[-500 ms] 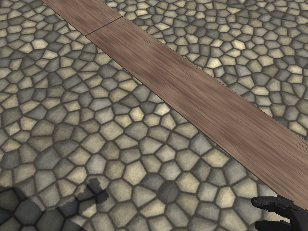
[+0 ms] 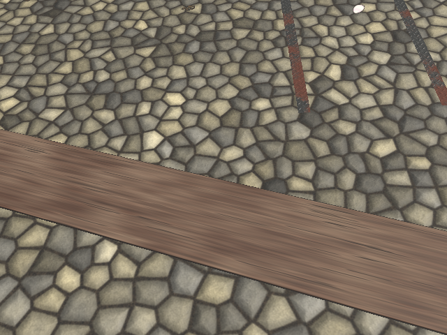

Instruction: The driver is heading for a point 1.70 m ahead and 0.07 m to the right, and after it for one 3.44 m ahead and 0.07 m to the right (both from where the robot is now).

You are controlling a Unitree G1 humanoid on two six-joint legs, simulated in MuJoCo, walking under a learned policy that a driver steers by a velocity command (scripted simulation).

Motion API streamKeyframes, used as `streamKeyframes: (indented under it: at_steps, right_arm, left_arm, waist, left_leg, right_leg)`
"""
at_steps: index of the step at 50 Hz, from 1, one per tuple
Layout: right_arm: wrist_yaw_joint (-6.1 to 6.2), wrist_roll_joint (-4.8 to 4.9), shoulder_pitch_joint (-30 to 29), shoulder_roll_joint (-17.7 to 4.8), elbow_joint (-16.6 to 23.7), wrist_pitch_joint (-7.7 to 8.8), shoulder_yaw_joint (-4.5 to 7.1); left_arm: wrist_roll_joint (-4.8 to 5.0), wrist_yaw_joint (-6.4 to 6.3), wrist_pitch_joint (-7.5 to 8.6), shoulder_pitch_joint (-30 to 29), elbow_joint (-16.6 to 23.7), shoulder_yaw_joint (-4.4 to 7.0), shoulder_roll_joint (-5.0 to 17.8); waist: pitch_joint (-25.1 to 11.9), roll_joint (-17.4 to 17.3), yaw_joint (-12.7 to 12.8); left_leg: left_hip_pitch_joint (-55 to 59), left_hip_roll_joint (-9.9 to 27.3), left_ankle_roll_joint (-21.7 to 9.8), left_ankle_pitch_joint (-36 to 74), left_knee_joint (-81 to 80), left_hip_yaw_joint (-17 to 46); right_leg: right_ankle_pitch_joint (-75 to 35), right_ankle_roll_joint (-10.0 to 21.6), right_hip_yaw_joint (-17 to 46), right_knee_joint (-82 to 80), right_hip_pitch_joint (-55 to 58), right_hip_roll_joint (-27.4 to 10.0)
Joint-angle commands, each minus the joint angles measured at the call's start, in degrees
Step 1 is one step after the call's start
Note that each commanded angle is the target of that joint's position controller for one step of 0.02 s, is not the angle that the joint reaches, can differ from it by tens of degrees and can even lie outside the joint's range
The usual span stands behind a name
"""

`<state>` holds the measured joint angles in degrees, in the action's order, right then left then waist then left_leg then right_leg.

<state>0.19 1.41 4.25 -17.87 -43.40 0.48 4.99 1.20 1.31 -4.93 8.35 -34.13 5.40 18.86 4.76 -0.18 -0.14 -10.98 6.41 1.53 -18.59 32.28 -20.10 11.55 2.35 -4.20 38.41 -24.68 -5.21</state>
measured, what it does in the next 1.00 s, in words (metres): steps on the spot, turning right: left foot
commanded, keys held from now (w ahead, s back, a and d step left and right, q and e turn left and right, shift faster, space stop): e+shift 0.14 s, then shift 0.86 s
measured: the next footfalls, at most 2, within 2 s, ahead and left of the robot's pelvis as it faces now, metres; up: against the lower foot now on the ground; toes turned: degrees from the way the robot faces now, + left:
left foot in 0.44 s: +0.15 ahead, +0.13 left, +0.00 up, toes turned -19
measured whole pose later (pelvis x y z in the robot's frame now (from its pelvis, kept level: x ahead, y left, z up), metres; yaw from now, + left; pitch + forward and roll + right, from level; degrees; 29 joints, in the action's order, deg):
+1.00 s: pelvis +0.07 +0.02 +0.01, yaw -19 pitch -1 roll +0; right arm 0.0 -0.6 8.3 -13.7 -45.2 0.3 1.9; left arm -1.0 -1.0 -0.9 12.0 -39.0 2.1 12.4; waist 1.6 -0.1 -0.5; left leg -13.7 1.0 1.3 -17.0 31.8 0.3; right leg 18.5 -0.4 4.8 32.9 -13.2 1.2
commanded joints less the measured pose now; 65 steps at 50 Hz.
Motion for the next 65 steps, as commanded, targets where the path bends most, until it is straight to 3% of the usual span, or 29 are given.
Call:
streamKeyframes:
  at_steps: [1, 2, 3, 4, 5, 6, 8, 11, 18, 21, 22, 23, 24, 25, 26, 28, 31, 32, 33, 34, 35, 37, 44, 65]
  right_arm:
    - [-0.56, -1.39, 0.7, -4.8, 4.4, -0.33, 1.53]
    - [-0.17, -2.61, -3.0, -4.4, 7.3, 0.07, 0.97]
    - [-0.06, -1.58, -5.6, -6.5, 7.3, 0.44, 1.43]
    - [0.29, -0.76, -6.9, -5.6, 7.6, 0.85, 1.27]
    - [0.83, -1.46, -6.2, -5.6, 6.7, 0.98, 1.32]
    - [1.14, -2.05, -5.9, -6.4, 6.5, 0.96, 1.59]
    - [0.71, -1.76, -4.1, -5.8, 5.2, 0.74, 1.51]
    - [0.47, -1.26, -3.2, -3.1, 3.8, 0.15, 0.41]
    - [-0.23, -0.98, -2.1, -4.0, 4.0, -0.30, 0.25]
    - [-1.08, -1.58, 1.5, -2.8, 3.4, 0.77, -0.05]
    - [-1.17, -2.72, 2.1, -4.2, 3.7, 1.06, 0.08]
    - [-0.85, -3.56, 1.4, -8.7, 4.6, 1.10, 0.82]
    - [-0.65, -4.15, -0.6, -6.9, 3.9, 1.09, 0.10]
    - [-0.47, -3.75, -2.9, -4.4, 5.4, 1.36, -0.56]
    - [-0.13, -3.09, -2.3, -4.8, 5.0, 1.42, -0.41]
    - [0.33, -1.86, -1.4, -6.1, 4.6, 1.54, -0.10]
    - [0.29, -1.15, -0.3, -4.5, 3.9, 0.44, -0.58]
    - [0.16, -1.13, 1.6, -3.9, 3.5, 0.35, -0.73]
    - [-0.08, -1.46, 2.9, -3.1, 3.5, 0.69, -1.04]
    - [-0.58, -2.02, 5.0, -3.6, 3.5, 1.25, -0.99]
    - [-0.83, -2.15, 4.4, -3.4, 3.3, 1.47, -1.14]
    - [-0.91, -2.19, 1.8, -2.4, 3.6, 1.34, -1.47]
    - [-0.28, -2.05, 2.2, -1.7, 2.9, 0.54, -1.70]
    - [1.31, -1.62, 5.6, -1.3, -5.3, 0.63, -1.78]
  left_arm:
    - [-0.44, -1.90, 1.12, 10.0, 2.3, 6.16, 17.9]
    - [-2.61, -1.32, 3.02, 8.7, 4.4, 5.16, 18.0]
    - [-2.32, -0.48, 4.74, 8.3, 4.8, 4.54, 15.4]
    - [-1.39, -0.67, 5.63, 7.3, 4.5, 4.10, 14.0]
    - [-0.11, -1.20, 5.51, 5.1, 4.6, 3.59, 12.0]
    - [0.18, -2.05, 4.93, 1.8, 5.6, 3.03, 10.5]
    - [-0.84, -3.20, 4.07, -0.7, 7.2, 2.49, 9.3]
    - [-1.06, -3.84, 3.62, 1.1, 6.8, 2.32, 8.9]
    - [-1.82, -2.56, 2.78, 0.2, 6.4, 0.96, 7.1]
    - [-1.14, -2.37, 2.74, -1.7, 6.1, -0.09, 5.0]
    - [-1.52, -2.47, 2.97, 0.1, 5.6, -0.57, 3.3]
    - [-2.53, -2.47, 3.37, 4.0, 5.5, -1.00, 1.6]
    - [-2.39, -2.51, 3.77, 2.0, 6.4, -0.53, 3.1]
    - [-2.25, -2.72, 3.91, 0.6, 5.6, 0.31, 5.9]
    - [-1.91, -2.75, 3.88, -1.3, 5.6, 0.53, 5.6]
    - [-1.87, -2.62, 3.37, -1.7, 4.9, 0.07, 3.2]
    - [-1.15, -2.03, 3.45, 0.5, 2.2, -1.07, -0.7]
    - [-1.36, -1.94, 3.37, 0.1, 1.9, -1.03, -0.2]
    - [-1.78, -2.01, 3.22, -0.5, 2.4, -0.80, 1.5]
    - [-1.92, -2.15, 3.01, -1.2, 2.7, -0.31, 4.2]
    - [-2.02, -1.88, 3.06, -0.2, 1.9, -0.15, 3.4]
    - [-2.39, -1.57, 3.49, -0.2, 1.5, -0.80, 1.2]
    - [-2.24, -2.20, 4.69, 1.1, 0.1, -1.23, 1.0]
    - [-1.88, -3.33, 5.03, 4.4, -5.8, -1.58, -1.3]
  waist:
    - [-6.8, 22.2, 2.4]
    - [-14.5, 20.4, 2.3]
    - [-16.3, 10.7, 4.0]
    - [-14.3, 6.9, 2.8]
    - [-12.6, 3.4, 1.4]
    - [-12.2, 4.0, -0.2]
    - [-13.6, 4.5, -1.4]
    - [-15.4, 3.7, -0.1]
    - [-12.0, 9.1, 2.0]
    - [-11.0, 9.0, -0.6]
    - [-10.8, 5.8, 0.0]
    - [-10.8, -6.2, 3.7]
    - [-8.2, -15.1, 4.2]
    - [-7.1, -12.1, 2.8]
    - [-7.4, -10.9, 1.9]
    - [-7.9, -9.2, 1.1]
    - [-9.1, -8.5, 1.8]
    - [-9.6, -8.4, 0.9]
    - [-10.5, -6.1, 0.1]
    - [-10.7, -1.3, -2.2]
    - [-11.0, 1.5, -1.4]
    - [-8.8, 1.3, -0.5]
    - [-6.0, 2.4, -0.8]
    - [-5.0, 0.7, -0.5]
  left_leg:
    - [-18.1, -0.3, 1.4, -11.6, 26.9, 2.8]
    - [-29.7, -7.3, 3.2, -22.5, 40.4, 17.2]
    - [-32.2, -6.4, 1.9, -19.1, 43.0, 23.2]
    - [-32.9, -5.9, 0.4, -13.9, 41.2, 24.9]
    - [-32.6, -4.7, 0.0, -9.9, 37.8, 25.9]
    - [-29.8, -4.3, 0.0, -6.8, 34.1, 26.6]
    - [-24.8, -5.8, 1.0, -3.3, 29.9, 25.4]
    - [-20.1, -6.5, 3.0, -1.5, 21.4, 24.4]
    - [-12.6, -6.1, 2.1, -2.0, 11.0, 22.8]
    - [-3.9, -6.2, -0.4, 8.3, -4.8, 21.2]
    - [-0.2, -2.4, -2.1, 14.7, -8.5, 25.0]
    - [1.9, 7.1, -6.5, 24.8, -10.7, 35.2]
    - [-4.6, 12.8, -14.4, 22.6, -14.0, 43.4]
    - [-5.3, 12.1, -15.4, 20.6, -14.5, 42.5]
    - [-3.2, 10.2, -14.2, 20.7, -13.5, 40.5]
    - [0.5, 8.6, -12.7, 24.3, -11.5, 37.3]
    - [1.2, 3.6, -9.8, 28.1, -8.0, 30.3]
    - [1.0, 2.6, -8.5, 26.0, -7.6, 29.6]
    - [-0.3, 1.7, -6.5, 21.5, -7.1, 29.0]
    - [-2.0, -0.7, -4.6, 16.1, -6.7, 26.8]
    - [-0.9, -2.6, -3.0, 11.0, -6.3, 23.9]
    - [-0.9, -3.3, -2.1, 9.3, -4.8, 22.6]
    - [-0.7, -3.6, -1.8, 9.8, -4.3, 22.2]
    - [-1.6, -3.8, -1.0, 9.6, -5.4, 22.0]
  right_leg:
    - [-37.7, 11.5, 23.2, -13.0, 22.3, -8.8]
    - [-27.6, 21.2, 41.4, -16.9, 26.5, -14.5]
    - [-22.1, 20.1, 38.5, -19.2, 27.5, -14.7]
    - [-18.1, 17.2, 35.3, -18.9, 26.2, -12.4]
    - [-15.7, 14.4, 31.9, -18.5, 24.1, -10.2]
    - [-15.6, 12.8, 29.5, -18.1, 20.6, -8.6]
    - [-20.4, 11.6, 25.7, -17.2, 18.0, -6.2]
    - [-24.7, 11.4, 23.1, -15.0, 17.1, -5.1]
    - [-12.9, 10.6, 26.8, -13.7, 11.4, -4.7]
    - [-9.8, 7.3, 26.3, -10.8, 8.9, -1.9]
    - [-4.0, 4.1, 24.3, -8.1, 6.8, 0.9]
    - [8.3, 0.3, 17.2, 0.4, 3.2, 7.9]
    - [16.5, -2.3, 12.6, 2.0, 2.4, 9.3]
    - [17.3, -3.7, 12.4, 6.0, 3.7, 7.4]
    - [16.1, -4.1, 11.6, 6.8, 2.7, 7.4]
    - [15.6, -5.3, 11.3, 5.6, 2.3, 5.4]
    - [4.6, -5.2, 7.1, -9.8, 10.4, 6.1]
    - [-1.1, -4.7, 7.7, -12.8, 13.3, 5.9]
    - [-8.2, -3.8, 10.3, -12.9, 16.3, 3.8]
    - [-12.8, -1.9, 11.9, -9.6, 16.9, 2.3]
    - [-8.2, -0.4, 11.8, -9.0, 14.5, 2.8]
    - [-4.9, -0.3, 12.6, -10.9, 12.0, 2.7]
    - [-3.4, -1.0, 13.0, -12.0, 9.5, 2.8]
    - [-5.7, -1.5, 11.0, -11.7, 11.7, 4.3]
Over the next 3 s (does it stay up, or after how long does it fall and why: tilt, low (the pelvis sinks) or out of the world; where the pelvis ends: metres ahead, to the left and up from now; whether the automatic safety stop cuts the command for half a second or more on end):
stays up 0.31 -0.06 -0.01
